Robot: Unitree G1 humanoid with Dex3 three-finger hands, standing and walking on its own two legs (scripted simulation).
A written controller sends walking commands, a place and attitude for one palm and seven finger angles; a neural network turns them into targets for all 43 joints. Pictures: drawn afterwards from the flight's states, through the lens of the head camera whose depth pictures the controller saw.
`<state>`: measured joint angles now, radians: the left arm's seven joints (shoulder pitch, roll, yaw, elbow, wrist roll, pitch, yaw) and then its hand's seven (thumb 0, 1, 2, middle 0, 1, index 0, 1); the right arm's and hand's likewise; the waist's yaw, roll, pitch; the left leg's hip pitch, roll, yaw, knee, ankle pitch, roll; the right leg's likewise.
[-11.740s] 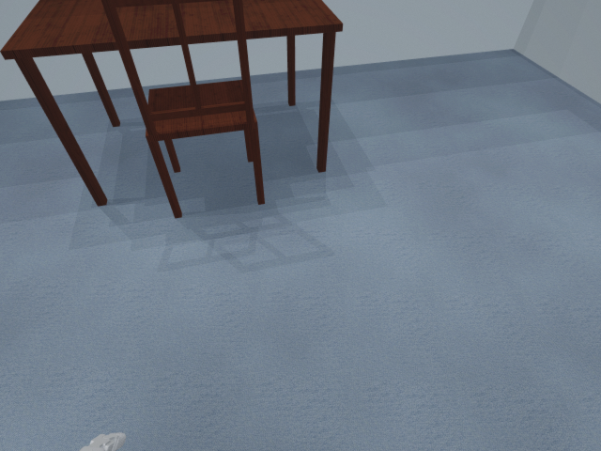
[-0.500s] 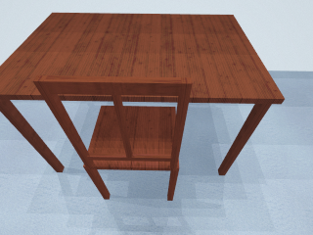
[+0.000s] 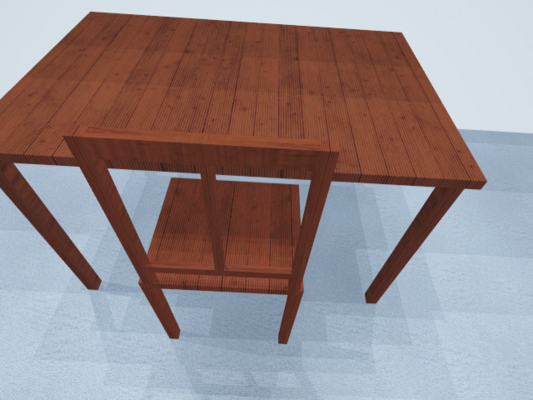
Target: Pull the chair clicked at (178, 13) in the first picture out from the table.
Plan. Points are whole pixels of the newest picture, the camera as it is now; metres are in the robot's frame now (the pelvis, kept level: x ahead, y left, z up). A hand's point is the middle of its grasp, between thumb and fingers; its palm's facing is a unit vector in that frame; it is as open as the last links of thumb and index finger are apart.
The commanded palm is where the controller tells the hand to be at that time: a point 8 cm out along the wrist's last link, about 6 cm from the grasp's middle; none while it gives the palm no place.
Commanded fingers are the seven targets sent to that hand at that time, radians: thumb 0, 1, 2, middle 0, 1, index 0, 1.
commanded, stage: raise the hand toward the chair's back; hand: left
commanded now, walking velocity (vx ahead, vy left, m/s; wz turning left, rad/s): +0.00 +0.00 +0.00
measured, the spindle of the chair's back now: (214, 224) +0.44 +0.14 -0.06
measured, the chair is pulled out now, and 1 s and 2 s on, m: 0.00 0.00 0.00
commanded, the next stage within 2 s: none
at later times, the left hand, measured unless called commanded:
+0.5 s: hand (182, 391) +0.15 +0.13 -0.08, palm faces +0.02 -1.00 +0.02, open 9.2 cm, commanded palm +0.11 +0.22 -0.06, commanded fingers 0.00 0.39 0.68 -0.15 -0.22 -0.15 -0.22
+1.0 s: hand (161, 344) +0.20 +0.17 -0.03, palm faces +0.14 -0.99 -0.05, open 13.5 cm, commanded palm +0.16 +0.23 -0.05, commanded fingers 0.00 -0.20 0.43 -0.09 -0.13 -0.09 -0.13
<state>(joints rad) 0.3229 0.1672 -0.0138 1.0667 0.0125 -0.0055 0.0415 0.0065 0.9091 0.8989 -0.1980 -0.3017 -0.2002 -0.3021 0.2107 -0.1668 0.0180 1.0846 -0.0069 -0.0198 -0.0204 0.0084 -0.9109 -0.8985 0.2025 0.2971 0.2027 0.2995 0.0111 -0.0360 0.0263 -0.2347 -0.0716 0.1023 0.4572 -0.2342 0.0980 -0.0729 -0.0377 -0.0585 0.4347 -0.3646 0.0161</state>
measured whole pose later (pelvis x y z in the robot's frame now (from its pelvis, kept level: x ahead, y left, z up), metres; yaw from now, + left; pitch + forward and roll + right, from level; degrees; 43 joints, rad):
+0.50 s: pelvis -0.05 -0.05 -0.08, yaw +3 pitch +11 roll +1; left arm 0.37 0.20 0.13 0.24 -0.24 -0.47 -0.27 0.01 0.62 0.77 -0.17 -0.26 -0.17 -0.26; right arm 0.19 -0.26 -0.03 0.52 0.04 -0.17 -0.01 0.02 -0.90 -0.90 0.20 0.30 0.20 0.30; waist -0.05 -0.05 -0.15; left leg -0.85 -0.02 0.05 1.10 -0.44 0.04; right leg -0.81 0.06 -0.09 1.12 -0.50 -0.10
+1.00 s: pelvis +0.01 -0.04 -0.07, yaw +3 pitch +17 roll -1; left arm 0.47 0.20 0.23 0.01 -0.30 -0.43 -0.26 0.01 0.03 0.53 -0.11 -0.17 -0.12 -0.17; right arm 0.24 -0.20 -0.02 0.59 0.04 -0.16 -0.04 0.02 -0.90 -0.90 0.21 0.30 0.21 0.30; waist -0.03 0.02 -0.15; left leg -0.87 -0.02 0.02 1.07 -0.49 0.03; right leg -0.81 0.07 -0.10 1.05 -0.53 -0.07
